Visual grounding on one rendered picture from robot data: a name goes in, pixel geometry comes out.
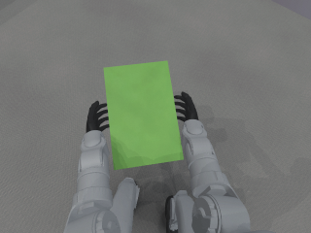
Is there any right robot upper arm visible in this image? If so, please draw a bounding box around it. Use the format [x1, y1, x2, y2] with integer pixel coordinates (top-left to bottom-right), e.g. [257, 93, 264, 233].
[191, 193, 276, 233]

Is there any robot right forearm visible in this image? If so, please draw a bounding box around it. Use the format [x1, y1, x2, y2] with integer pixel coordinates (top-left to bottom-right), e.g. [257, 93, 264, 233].
[181, 119, 241, 201]

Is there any robot left forearm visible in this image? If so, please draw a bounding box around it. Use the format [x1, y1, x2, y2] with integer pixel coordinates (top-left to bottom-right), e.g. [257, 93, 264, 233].
[64, 130, 113, 230]

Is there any robot right thigh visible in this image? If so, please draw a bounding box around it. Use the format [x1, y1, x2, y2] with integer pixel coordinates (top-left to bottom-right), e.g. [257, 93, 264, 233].
[170, 195, 194, 233]

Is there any left robot upper arm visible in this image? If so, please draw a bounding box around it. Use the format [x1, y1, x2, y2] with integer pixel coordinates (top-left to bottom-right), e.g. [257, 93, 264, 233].
[63, 209, 121, 233]

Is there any left robot hand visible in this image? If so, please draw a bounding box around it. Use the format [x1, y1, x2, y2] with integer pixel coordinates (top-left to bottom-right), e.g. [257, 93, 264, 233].
[86, 100, 110, 133]

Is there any robot left shin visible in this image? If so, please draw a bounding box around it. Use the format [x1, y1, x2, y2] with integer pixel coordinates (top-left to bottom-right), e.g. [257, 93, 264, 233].
[118, 178, 136, 188]

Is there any carton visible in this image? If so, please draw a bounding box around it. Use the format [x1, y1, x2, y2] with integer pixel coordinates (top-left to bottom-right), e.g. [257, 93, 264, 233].
[103, 60, 184, 170]

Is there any right robot hand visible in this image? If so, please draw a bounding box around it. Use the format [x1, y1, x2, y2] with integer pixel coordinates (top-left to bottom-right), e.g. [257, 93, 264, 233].
[174, 91, 199, 122]

